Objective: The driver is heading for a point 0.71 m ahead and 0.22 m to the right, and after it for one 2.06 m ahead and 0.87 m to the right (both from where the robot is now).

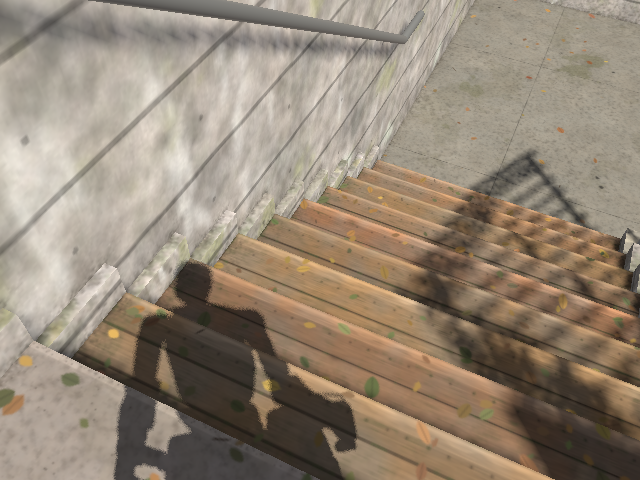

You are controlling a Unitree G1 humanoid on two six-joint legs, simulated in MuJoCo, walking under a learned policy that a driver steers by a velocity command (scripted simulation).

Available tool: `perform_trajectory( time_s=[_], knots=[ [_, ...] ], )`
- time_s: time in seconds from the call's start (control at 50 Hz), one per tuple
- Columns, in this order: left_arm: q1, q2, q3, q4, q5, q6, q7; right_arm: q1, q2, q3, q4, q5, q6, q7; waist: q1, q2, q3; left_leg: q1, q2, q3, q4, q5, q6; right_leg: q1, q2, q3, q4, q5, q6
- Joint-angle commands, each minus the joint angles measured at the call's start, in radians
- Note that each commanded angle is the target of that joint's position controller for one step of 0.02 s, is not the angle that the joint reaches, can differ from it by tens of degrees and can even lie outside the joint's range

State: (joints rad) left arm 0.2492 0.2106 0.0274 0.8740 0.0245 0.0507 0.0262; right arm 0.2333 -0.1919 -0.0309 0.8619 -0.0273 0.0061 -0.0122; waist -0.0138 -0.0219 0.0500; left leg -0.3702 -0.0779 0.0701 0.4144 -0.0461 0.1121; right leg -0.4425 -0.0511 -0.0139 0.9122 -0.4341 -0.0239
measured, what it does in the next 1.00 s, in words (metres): walks ahead: right foot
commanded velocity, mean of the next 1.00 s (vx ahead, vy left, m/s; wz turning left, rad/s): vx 0.19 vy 0.00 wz -0.05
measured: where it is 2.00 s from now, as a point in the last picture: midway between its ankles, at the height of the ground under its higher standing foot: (379, 448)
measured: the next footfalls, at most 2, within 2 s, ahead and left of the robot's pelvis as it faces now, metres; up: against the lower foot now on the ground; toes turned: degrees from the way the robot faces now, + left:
right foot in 0.12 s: +0.03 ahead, -0.11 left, +0.00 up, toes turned -2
right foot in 1.18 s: +0.30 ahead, -0.06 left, +0.00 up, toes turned -14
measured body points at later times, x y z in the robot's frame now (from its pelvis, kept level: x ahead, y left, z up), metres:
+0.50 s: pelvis +0.00 -0.02 +0.01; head +0.00 -0.02 +0.46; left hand +0.03 +0.21 -0.14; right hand +0.00 -0.25 -0.14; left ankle +0.05 +0.08 -0.73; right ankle -0.01 -0.11 -0.73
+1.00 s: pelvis +0.13 +0.03 +0.01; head +0.15 +0.04 +0.46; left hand +0.25 +0.25 -0.13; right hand +0.02 -0.19 -0.12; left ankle +0.05 +0.09 -0.73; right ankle +0.22 -0.12 -0.67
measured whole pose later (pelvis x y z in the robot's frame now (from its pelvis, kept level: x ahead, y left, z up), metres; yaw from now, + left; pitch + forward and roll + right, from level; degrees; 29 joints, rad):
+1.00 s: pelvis +0.13 +0.03 +0.01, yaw -6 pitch +0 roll +0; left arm 0.18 0.21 0.06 0.95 0.02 0.00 -0.03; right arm 0.51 -0.14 -0.02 1.07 -0.02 -0.09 -0.04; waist -0.02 -0.03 0.01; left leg 0.02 -0.04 0.15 0.24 -0.28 0.07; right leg -0.62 -0.02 0.00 0.91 -0.08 -0.08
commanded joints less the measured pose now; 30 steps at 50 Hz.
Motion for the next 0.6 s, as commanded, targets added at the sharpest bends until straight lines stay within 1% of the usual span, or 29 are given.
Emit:
perform_trajectory(
  time_s=[0.02, 0.06, 0.08, 0.1, 0.12, 0.14, 0.16, 0.18, 0.2, 0.22, 0.24, 0.26, 0.28, 0.3, 0.32, 0.34, 0.36, 0.4, 0.44, 0.46, 0.5, 0.52, 0.54, 0.56, 0.58, 0.6],
  knots=[
    [0.145, 0.072, 0.016, 0.001, -0.004, 0.014, 0.006, -0.011, -0.125, -0.030, -0.045, -0.003, -0.001, -0.003, 0.029, 0.145, -0.104, -0.050, 0.263, -0.273, -0.262, -0.346, 0.102, 0.187, 0.037, -0.022, -0.094, 0.010, -0.019],
    [0.167, 0.065, 0.015, 0.014, -0.008, 0.012, 0.005, 0.004, -0.132, -0.033, -0.032, 0.003, 0.016, -0.010, 0.026, 0.134, -0.088, -0.054, 0.276, -0.304, -0.278, -0.418, 0.088, 0.224, 0.054, -0.034, -0.183, 0.004, -0.032],
    [0.195, 0.051, 0.012, 0.027, -0.009, 0.009, 0.006, 0.004, -0.133, -0.034, -0.027, 0.009, 0.024, -0.015, 0.036, 0.119, -0.079, -0.066, 0.275, -0.310, -0.279, -0.448, 0.073, 0.265, 0.062, -0.044, -0.261, 0.029, -0.044],
    [0.236, 0.034, 0.009, 0.046, -0.007, 0.003, 0.006, 0.003, -0.132, -0.034, -0.021, 0.020, 0.032, -0.021, 0.053, 0.100, -0.065, -0.097, 0.266, -0.308, -0.274, -0.486, 0.045, 0.328, 0.068, -0.051, -0.377, 0.080, -0.061],
    [0.245, 0.038, 0.007, 0.051, 0.000, -0.007, 0.008, 0.027, -0.121, -0.034, -0.006, 0.024, 0.037, -0.025, 0.052, 0.067, -0.022, -0.120, 0.239, -0.297, -0.254, -0.501, -0.003, 0.346, 0.050, -0.016, -0.508, 0.104, -0.078],
    [0.250, 0.061, 0.005, 0.044, 0.014, -0.021, 0.011, 0.073, -0.081, -0.027, 0.007, 0.030, 0.038, -0.026, 0.032, -0.037, -0.012, -0.116, 0.185, -0.250, -0.152, -0.464, -0.055, 0.326, -0.078, 0.157, -0.668, -0.011, -0.096],
    [0.156, 0.076, 0.002, 0.025, 0.004, -0.030, 0.012, 0.050, -0.061, -0.028, 0.004, 0.056, 0.032, -0.018, 0.004, -0.167, 0.057, -0.046, 0.057, -0.108, -0.045, -0.305, -0.091, 0.102, -0.212, 0.355, -0.796, -0.238, -0.134],
    [0.038, 0.065, -0.005, 0.003, -0.004, -0.045, 0.012, 0.040, -0.067, -0.028, 0.021, 0.038, 0.026, -0.009, -0.024, -0.146, 0.096, 0.098, 0.058, -0.103, 0.064, -0.211, -0.089, -0.043, -0.219, 0.333, -0.843, -0.231, -0.122],
    [-0.002, 0.069, -0.006, 0.000, -0.007, -0.061, 0.013, 0.041, -0.052, -0.026, 0.034, 0.022, 0.023, 0.000, -0.040, -0.123, 0.067, 0.176, 0.054, -0.108, 0.110, -0.152, -0.083, -0.077, -0.182, 0.275, -0.824, -0.178, -0.101],
    [-0.025, 0.081, -0.004, 0.003, -0.006, -0.070, 0.015, 0.065, -0.045, -0.022, 0.052, 0.014, 0.022, 0.004, -0.060, -0.103, 0.045, 0.193, 0.048, -0.104, 0.136, -0.131, -0.078, -0.056, -0.156, 0.220, -0.803, -0.103, -0.087],
    [-0.034, 0.084, -0.005, 0.002, -0.009, -0.078, 0.016, 0.076, -0.050, -0.021, 0.066, 0.003, 0.019, 0.004, -0.065, -0.083, 0.030, 0.189, 0.054, -0.105, 0.126, -0.113, -0.071, -0.005, -0.137, 0.179, -0.768, -0.019, -0.080],
    [-0.015, 0.079, -0.006, 0.011, -0.010, -0.082, 0.014, 0.077, -0.041, -0.014, 0.076, 0.001, 0.013, 0.000, -0.054, -0.063, 0.020, 0.181, 0.068, -0.109, 0.073, -0.079, -0.069, 0.057, -0.119, 0.149, -0.725, 0.086, -0.076],
    [0.024, 0.073, -0.007, 0.027, -0.009, -0.085, 0.011, 0.077, -0.042, -0.009, 0.083, 0.004, 0.005, -0.007, -0.039, -0.045, 0.006, 0.185, 0.086, -0.121, -0.003, -0.040, -0.073, 0.124, -0.108, 0.137, -0.687, 0.185, -0.068],
    [0.060, 0.072, -0.006, 0.040, -0.008, -0.085, 0.009, 0.089, -0.058, -0.010, 0.094, 0.008, -0.003, -0.015, -0.019, -0.044, -0.013, 0.206, 0.117, -0.146, -0.039, -0.008, -0.080, 0.174, -0.098, 0.136, -0.657, 0.254, -0.059],
    [0.122, 0.067, -0.004, 0.057, -0.006, -0.086, 0.006, 0.095, -0.080, -0.011, 0.103, 0.009, -0.010, -0.023, 0.022, -0.037, -0.029, 0.252, 0.155, -0.177, -0.038, 0.038, -0.084, 0.183, -0.082, 0.138, -0.636, 0.308, -0.050],
    [0.161, 0.028, -0.012, 0.082, -0.018, -0.081, 0.004, 0.090, -0.075, -0.010, 0.123, 0.032, -0.010, -0.025, 0.033, 0.022, -0.038, 0.211, 0.144, -0.188, -0.041, 0.007, -0.078, 0.218, -0.053, 0.114, -0.647, 0.297, -0.044],
    [0.139, 0.050, -0.007, 0.090, -0.018, -0.074, 0.007, 0.103, -0.048, -0.003, 0.133, 0.033, -0.010, -0.022, 0.015, 0.011, -0.023, 0.167, 0.136, -0.194, -0.070, -0.030, -0.079, 0.252, -0.045, 0.097, -0.630, 0.257, -0.041],
    [0.116, 0.051, -0.005, 0.094, -0.015, -0.062, 0.006, 0.100, -0.047, 0.003, 0.155, 0.022, -0.008, -0.022, 0.023, 0.031, -0.006, 0.149, 0.134, -0.199, -0.096, -0.061, -0.078, 0.250, -0.044, 0.092, -0.628, 0.200, -0.041],
    [0.107, 0.046, -0.005, 0.104, -0.013, -0.055, 0.004, 0.104, -0.049, 0.004, 0.172, 0.020, -0.006, -0.026, 0.025, 0.039, 0.014, 0.146, 0.133, -0.201, -0.104, -0.090, -0.079, 0.228, -0.043, 0.094, -0.633, 0.162, -0.041],
    [0.119, 0.043, -0.005, 0.114, -0.011, -0.055, 0.003, 0.118, -0.044, 0.006, 0.182, 0.019, -0.004, -0.026, 0.026, 0.032, -0.003, 0.151, 0.123, -0.198, -0.106, -0.166, -0.078, 0.228, -0.037, 0.094, -0.645, 0.071, -0.044],
    [0.129, 0.086, 0.014, 0.119, -0.010, -0.046, 0.000, 0.121, -0.067, -0.004, 0.182, 0.013, 0.001, -0.024, 0.035, -0.003, 0.025, 0.074, 0.074, -0.162, -0.043, -0.414, -0.055, 0.210, -0.026, 0.116, -0.647, -0.199, -0.073],
    [0.139, 0.097, 0.020, 0.119, -0.011, -0.041, -0.001, 0.107, -0.072, -0.007, 0.174, 0.008, 0.004, -0.021, 0.044, -0.021, 0.058, 0.007, 0.057, -0.146, -0.003, -0.497, -0.045, 0.200, -0.050, 0.157, -0.672, -0.311, -0.097],
    [0.160, 0.103, 0.025, 0.125, -0.013, -0.039, -0.001, 0.080, -0.054, -0.006, 0.159, 0.006, 0.003, -0.016, 0.057, -0.049, 0.087, -0.063, 0.042, -0.123, 0.059, -0.488, -0.044, 0.221, -0.097, 0.222, -0.714, -0.370, -0.124],
    [0.176, 0.115, 0.033, 0.136, -0.013, -0.040, 0.002, 0.057, -0.021, -0.001, 0.146, 0.002, -0.002, -0.008, 0.061, -0.096, 0.101, -0.103, 0.025, -0.062, 0.157, -0.384, -0.053, 0.251, -0.169, 0.302, -0.775, -0.391, -0.156],
    [0.168, 0.126, 0.042, 0.141, -0.011, -0.044, 0.003, 0.046, -0.013, 0.000, 0.135, -0.010, -0.009, -0.001, 0.057, -0.115, 0.109, -0.113, 0.060, -0.040, 0.257, -0.304, -0.057, 0.243, -0.238, 0.356, -0.814, -0.359, -0.187],
    [0.155, 0.121, 0.046, 0.140, -0.008, -0.051, 0.002, 0.052, -0.030, -0.006, 0.131, -0.012, -0.017, 0.005, 0.045, -0.088, 0.100, -0.124, 0.084, -0.047, 0.310, -0.306, -0.055, 0.243, -0.258, 0.364, -0.826, -0.306, -0.201]
  ],
)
